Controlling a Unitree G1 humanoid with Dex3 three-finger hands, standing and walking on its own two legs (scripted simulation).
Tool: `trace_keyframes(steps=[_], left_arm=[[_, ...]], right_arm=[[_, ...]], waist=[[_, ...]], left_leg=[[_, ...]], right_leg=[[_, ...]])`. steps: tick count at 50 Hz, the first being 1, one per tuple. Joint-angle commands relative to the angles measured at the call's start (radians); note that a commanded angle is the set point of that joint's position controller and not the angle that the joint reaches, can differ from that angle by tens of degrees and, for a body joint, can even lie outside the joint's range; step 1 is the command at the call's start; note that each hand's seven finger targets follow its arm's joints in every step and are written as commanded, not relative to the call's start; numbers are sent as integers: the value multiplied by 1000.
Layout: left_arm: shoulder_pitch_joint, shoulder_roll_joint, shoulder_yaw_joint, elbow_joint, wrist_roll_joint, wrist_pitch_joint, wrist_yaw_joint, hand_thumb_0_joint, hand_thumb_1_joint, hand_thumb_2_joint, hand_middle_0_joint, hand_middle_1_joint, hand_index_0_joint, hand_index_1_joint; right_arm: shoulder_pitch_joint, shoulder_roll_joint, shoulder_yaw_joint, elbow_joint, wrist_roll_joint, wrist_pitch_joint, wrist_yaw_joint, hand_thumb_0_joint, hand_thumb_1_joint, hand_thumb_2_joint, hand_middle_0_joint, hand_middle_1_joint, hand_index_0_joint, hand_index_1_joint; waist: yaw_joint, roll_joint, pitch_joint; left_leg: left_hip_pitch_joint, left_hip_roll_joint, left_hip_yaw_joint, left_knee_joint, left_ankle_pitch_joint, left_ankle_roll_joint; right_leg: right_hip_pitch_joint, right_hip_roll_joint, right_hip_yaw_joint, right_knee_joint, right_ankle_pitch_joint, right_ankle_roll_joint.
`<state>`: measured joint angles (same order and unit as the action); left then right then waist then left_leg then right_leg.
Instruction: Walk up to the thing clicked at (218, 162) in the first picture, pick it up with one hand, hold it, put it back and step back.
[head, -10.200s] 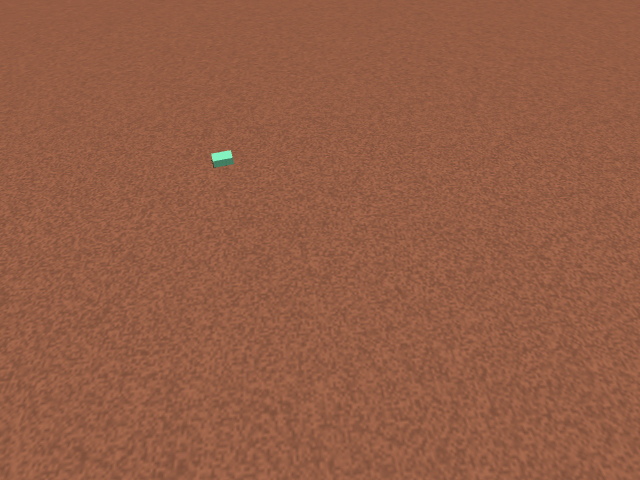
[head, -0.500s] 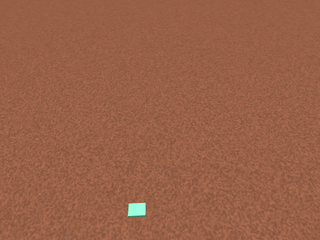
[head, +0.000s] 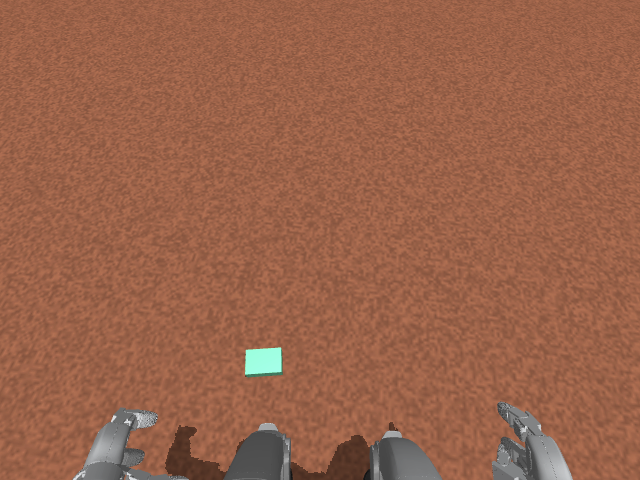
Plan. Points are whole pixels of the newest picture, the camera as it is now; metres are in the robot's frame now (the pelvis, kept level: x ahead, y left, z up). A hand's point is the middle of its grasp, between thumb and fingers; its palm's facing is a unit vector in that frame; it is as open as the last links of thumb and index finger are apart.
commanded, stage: rise first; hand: left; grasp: from above
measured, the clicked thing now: (264, 362) +0.40 +0.18 -0.68
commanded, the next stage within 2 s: none
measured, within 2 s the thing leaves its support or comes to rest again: neither
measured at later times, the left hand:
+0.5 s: hand (188, 426) +0.21 +0.26 -0.33, palm faces -0.44 -0.56 -0.70, open 13.5 cm
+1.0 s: hand (214, 389) +0.29 +0.26 -0.46, palm faces -0.49 -0.16 -0.86, open 13.8 cm
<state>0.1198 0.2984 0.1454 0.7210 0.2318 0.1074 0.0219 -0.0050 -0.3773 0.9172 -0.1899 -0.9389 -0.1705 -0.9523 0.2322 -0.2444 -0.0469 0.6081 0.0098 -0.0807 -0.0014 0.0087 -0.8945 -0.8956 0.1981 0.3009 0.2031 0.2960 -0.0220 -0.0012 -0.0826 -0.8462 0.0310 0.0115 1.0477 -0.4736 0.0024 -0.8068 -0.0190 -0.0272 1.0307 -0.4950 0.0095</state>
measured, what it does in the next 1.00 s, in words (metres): lowers itself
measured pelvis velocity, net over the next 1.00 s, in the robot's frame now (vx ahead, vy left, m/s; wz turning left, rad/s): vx -0.09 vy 0.00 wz -0.06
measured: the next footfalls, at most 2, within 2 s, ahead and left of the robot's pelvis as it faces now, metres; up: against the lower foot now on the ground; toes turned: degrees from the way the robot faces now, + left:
none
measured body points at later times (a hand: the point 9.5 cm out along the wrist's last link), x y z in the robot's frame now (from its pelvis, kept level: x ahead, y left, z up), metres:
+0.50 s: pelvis -0.03 -0.01 -0.17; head +0.15 +0.01 +0.24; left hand +0.23 +0.29 -0.28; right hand +0.17 -0.27 -0.28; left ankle +0.02 +0.12 -0.67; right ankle +0.00 -0.13 -0.67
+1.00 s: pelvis -0.09 +0.00 -0.30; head +0.11 +0.02 +0.10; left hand +0.31 +0.26 -0.41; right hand +0.00 -0.28 -0.43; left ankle +0.02 +0.12 -0.67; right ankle +0.00 -0.13 -0.67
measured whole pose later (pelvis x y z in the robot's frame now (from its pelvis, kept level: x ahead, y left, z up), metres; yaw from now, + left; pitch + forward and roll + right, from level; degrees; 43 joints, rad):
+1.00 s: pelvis -0.09 +0.00 -0.30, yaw -3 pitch +33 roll -5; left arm -0.60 0.51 0.03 1.12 1.03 -0.14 0.30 -0.01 -0.47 0.98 -0.17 -0.92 -0.15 -0.94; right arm 0.13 -0.25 -0.05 0.76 -0.06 -0.08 0.06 0.01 -0.91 -0.90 0.20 0.30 0.20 0.30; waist -0.09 0.02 -0.14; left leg -2.11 0.04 -0.06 2.15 -0.63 0.01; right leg -2.03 -0.01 -0.06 2.13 -0.67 0.00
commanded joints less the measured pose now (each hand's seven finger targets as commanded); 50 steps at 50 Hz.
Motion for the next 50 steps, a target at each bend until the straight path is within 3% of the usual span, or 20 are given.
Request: trace_keyframes(steps=[1, 2, 4, 6, 8, 11, 16, 18, 19, 21, 24, 28, 30, 32, 34, 36, 40, 43, 46, 50], left_arm=[[52, 200, 65, -259, 42, -32, 26, 0, -489, 919, -207, -951, -178, -981], [78, 181, 45, -266, 48, -25, 22, 0, -487, 908, -212, -952, -188, -978], [100, 199, 63, -332, 56, -13, 24, 0, -484, 903, -229, -930, -198, -962], [67, 193, 41, -367, 67, -3, 23, 0, -494, 900, -229, -931, -201, -960], [7, 190, 22, -315, 102, -5, 24, 0, -490, 897, -225, -932, -200, -958], [-82, 224, 39, -210, 167, -49, 29, 0, -481, 882, -229, -920, -208, -942], [-110, 212, -21, -213, 282, -157, 53, 0, -428, 864, -237, -918, -224, -933], [-133, 236, -24, -203, 320, -189, 80, 0, -406, 850, -244, -916, -238, -922], [-141, 253, -13, -164, 346, -198, 98, 0, -424, 860, -249, -909, -237, -922], [-175, 313, 34, -136, 397, -211, 136, 0, -456, 884, -221, -924, -209, -936], [-248, 312, 16, -137, 464, -212, 185, 0, -504, 943, -163, -953, -151, -966], [-459, 341, 5, -90, 540, -211, 234, 0, -499, 959, -157, -926, -139, -945], [-532, 403, 32, -71, 577, -217, 250, 0, -486, 940, -192, -887, -169, -911], [-618, 408, 17, -73, 598, -222, 261, 0, -484, 940, -185, -888, -166, -908], [-658, 381, -16, -15, 622, -220, 267, 0, -488, 961, -166, -899, -146, -921], [-733, 398, -26, 60, 642, -228, 267, 0, -469, 948, -168, -913, -156, -925], [-809, 445, -31, 158, 694, -241, 266, 0, -478, 971, -157, -934, -145, -947], [-877, 423, -63, 200, 737, -252, 284, 0, -492, 989, -145, -931, -129, -949], [-930, 450, -59, 258, 785, -259, 313, 0, -504, 1000, -136, -920, -117, -940], [-975, 469, -58, 340, 842, -268, 353, 0, -476, 974, -154, -904, -140, -919]], right_arm=[[-15, -143, -56, -145, -1, -63, -22, 0, -878, -896, 200, 300, 200, 300], [-23, -146, -59, -146, -2, -66, -24, 0, -891, -900, 200, 300, 200, 300], [-36, -146, -59, -157, -2, -72, -25, 0, -893, -900, 200, 300, 200, 300], [-47, -148, -57, -160, -3, -80, -27, 0, -910, -905, 200, 300, 200, 300], [-61, -152, -54, -156, -4, -91, -28, 0, -909, -904, 200, 300, 200, 300], [-83, -155, -53, -145, -11, -112, -25, 0, -916, -905, 200, 300, 200, 300], [-91, -176, -67, -133, -11, -141, -2, 0, -894, -900, 200, 300, 200, 300], [-87, -184, -74, -111, -9, -142, 9, 0, -900, -902, 200, 300, 200, 300], [-92, -187, -73, -98, -8, -141, 15, 0, -916, -906, 200, 300, 200, 300], [-91, -196, -76, -77, -7, -133, 25, 0, -925, -909, 200, 300, 200, 300], [-84, -199, -89, -55, -11, -117, 39, 0, -919, -906, 200, 300, 200, 300], [-78, -204, -100, -17, -22, -103, 49, 0, -904, -903, 200, 300, 200, 300], [-75, -209, -104, -3, -25, -96, 52, 0, -922, -908, 200, 300, 200, 300], [-67, -205, -104, 3, -33, -88, 49, 0, -922, -908, 200, 300, 200, 300], [-58, -204, -105, 17, -39, -81, 45, 0, -907, -905, 200, 300, 200, 300], [-54, -202, -105, 30, -46, -73, 39, 0, -903, -904, 200, 300, 200, 300], [-49, -201, -99, 36, -51, -52, 38, 0, -900, -904, 200, 300, 200, 300], [-41, -208, -87, 54, -55, -39, 39, 0, -897, -903, 200, 300, 200, 300], [-28, -215, -77, 68, -59, -26, 40, 0, -894, -902, 200, 300, 200, 300], [-24, -214, -61, 85, -67, -19, 47, 0, -894, -902, 200, 300, 200, 300]], waist=[[13, 78, -306], [5, 72, -294], [10, 86, -322], [-10, 77, -317], [-35, 57, -273], [-36, 33, -269], [-11, 73, -462], [-6, 74, -529], [-7, 65, -548], [21, 72, -591], [25, 71, -653], [7, 50, -687], [25, 49, -742], [18, 66, -789], [2, 50, -767], [-16, 33, -726], [-23, 25, -678], [-40, 76, -633], [-59, 88, -606], [-61, 126, -591]], left_leg=[[145, -20, -17, -56, 245, 4], [119, -19, -25, -43, 233, 3], [94, -19, -31, -13, 219, 4], [54, -14, -41, 18, 188, 5], [-32, -14, -49, 65, 115, 8], [-185, -20, -44, 190, 56, 13], [-251, -30, -43, 350, 133, 10], [-289, -32, -36, 432, 206, 14], [-331, -33, -35, 478, 239, 18], [-372, -34, -35, 540, 300, 18], [-411, -29, -30, 604, 317, 19], [-539, -28, -28, 688, 178, 23], [-572, -29, -26, 728, 126, 23], [-592, -28, -21, 754, 78, 20], [-632, -28, -20, 768, 23, 18], [-699, -31, -22, 784, -53, 21], [-780, -38, -24, 811, -151, 26], [-774, -37, -50, 809, -206, 21], [-805, -38, -61, 828, -220, 23], [-815, -37, -67, 847, -208, 19]], right_leg=[[18, 30, -6, -36, 217, -35], [-13, 33, -11, -16, 202, -35], [-41, 31, -11, 9, 189, -35], [-92, 31, -10, 39, 167, -34], [-176, 29, -10, 87, 120, -33], [-309, 25, -6, 198, 65, -33], [-445, 26, -1, 367, 116, -35], [-483, 30, 1, 433, 177, -34], [-510, 31, 0, 470, 209, -33], [-549, 31, -3, 537, 254, -35], [-589, 33, -6, 582, 276, -34], [-678, 36, -11, 633, 169, -32], [-712, 38, -12, 665, 113, -35], [-717, 35, -12, 686, 69, -36], [-747, 37, -20, 696, 23, -36], [-789, 41, -26, 706, -53, -36], [-850, 46, -25, 722, -186, -43], [-948, 44, -47, 768, -217, -51], [-1001, 43, -58, 803, -210, -53], [-1060, 40, -74, 852, -180, -57]])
